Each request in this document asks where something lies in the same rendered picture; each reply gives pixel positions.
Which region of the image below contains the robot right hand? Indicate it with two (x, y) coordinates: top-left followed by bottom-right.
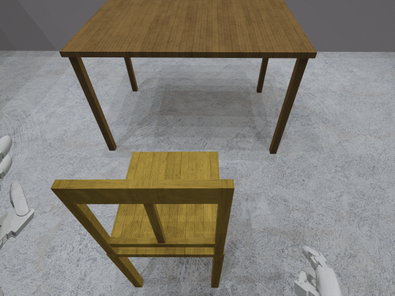
(294, 246), (343, 296)

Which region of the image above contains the table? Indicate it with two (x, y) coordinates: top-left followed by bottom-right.
(59, 0), (317, 154)

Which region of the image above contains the chair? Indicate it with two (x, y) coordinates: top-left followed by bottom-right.
(51, 152), (235, 288)

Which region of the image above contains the robot left hand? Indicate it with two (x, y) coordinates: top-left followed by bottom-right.
(0, 135), (35, 250)

